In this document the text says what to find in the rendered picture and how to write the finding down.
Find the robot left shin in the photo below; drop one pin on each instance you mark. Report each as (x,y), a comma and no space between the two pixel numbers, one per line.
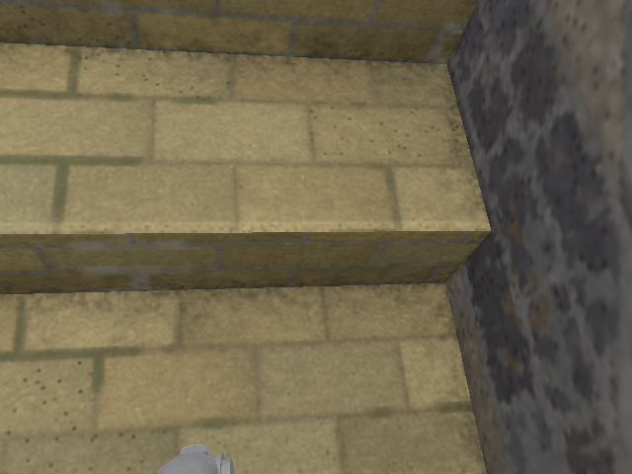
(191,449)

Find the robot left thigh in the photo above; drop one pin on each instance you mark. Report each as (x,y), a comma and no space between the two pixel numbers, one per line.
(198,463)

